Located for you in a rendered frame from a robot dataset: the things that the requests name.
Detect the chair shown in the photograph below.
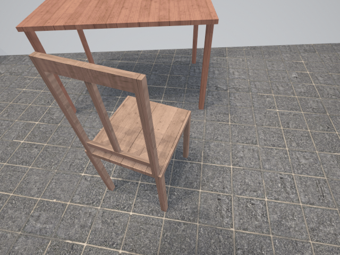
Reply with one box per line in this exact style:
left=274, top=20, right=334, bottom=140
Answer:
left=28, top=52, right=191, bottom=212

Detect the table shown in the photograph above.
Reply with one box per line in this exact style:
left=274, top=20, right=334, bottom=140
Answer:
left=16, top=0, right=219, bottom=113

